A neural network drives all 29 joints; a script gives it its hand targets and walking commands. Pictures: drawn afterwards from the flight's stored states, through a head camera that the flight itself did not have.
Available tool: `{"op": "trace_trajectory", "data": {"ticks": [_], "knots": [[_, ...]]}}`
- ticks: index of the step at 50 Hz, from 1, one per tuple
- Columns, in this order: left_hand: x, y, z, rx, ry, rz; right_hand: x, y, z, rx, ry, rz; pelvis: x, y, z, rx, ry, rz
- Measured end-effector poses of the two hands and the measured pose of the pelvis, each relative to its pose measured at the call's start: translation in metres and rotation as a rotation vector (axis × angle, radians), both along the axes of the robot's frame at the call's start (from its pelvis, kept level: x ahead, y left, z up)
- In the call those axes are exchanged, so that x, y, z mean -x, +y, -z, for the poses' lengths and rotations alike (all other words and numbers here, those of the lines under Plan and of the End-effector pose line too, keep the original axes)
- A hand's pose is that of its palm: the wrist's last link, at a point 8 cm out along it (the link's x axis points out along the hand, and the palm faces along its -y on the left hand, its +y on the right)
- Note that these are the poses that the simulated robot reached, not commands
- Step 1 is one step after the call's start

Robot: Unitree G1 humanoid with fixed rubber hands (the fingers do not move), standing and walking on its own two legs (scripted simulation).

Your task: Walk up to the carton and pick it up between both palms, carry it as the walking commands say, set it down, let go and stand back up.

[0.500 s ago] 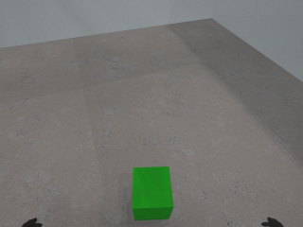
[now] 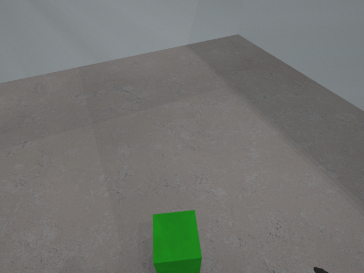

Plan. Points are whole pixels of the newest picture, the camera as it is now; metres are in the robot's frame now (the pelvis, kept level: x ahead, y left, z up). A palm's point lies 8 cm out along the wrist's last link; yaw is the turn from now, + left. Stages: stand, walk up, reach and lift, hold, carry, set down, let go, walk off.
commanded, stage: walk up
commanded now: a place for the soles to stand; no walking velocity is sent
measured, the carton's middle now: (176, 244) +0.43 +0.04 -0.65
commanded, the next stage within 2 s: reach and lift in 0.72 s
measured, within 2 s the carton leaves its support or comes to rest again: neither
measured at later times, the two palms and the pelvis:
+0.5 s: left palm out of the picture +0.12 +0.32 -0.09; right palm out of the picture +0.12 -0.33 -0.10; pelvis +0.01 +0.00 +0.00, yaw -1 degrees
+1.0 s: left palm out of the picture +0.17 +0.31 -0.10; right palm (313, 269) +0.18 -0.29 -0.10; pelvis +0.00 +0.01 -0.01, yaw +4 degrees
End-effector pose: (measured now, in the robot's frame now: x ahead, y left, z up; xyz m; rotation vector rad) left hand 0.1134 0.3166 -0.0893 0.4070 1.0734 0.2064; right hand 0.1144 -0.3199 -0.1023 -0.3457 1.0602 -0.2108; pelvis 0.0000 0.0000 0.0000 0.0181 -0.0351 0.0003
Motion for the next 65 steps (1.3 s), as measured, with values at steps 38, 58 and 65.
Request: {"op": "trace_trajectory", "data": {"ticks": [38,58,65], "knots": [[-0.028,0.003,-0.002,0.011,-0.015,0.013,-0.016,0.002,-0.008,-0.001,-0.003,0.027,-0.009,0.003,0.000,0.003,0.016,-0.006],[-0.098,-0.015,0.024,0.103,-0.142,-0.032,-0.109,0.053,0.012,-0.072,-0.105,-0.019,0.003,0.010,0.032,0.030,0.163,-0.088],[-0.134,-0.029,0.041,0.128,-0.188,-0.032,-0.139,0.063,0.030,-0.104,-0.160,-0.015,0.019,0.007,0.049,0.033,0.260,-0.094]]}}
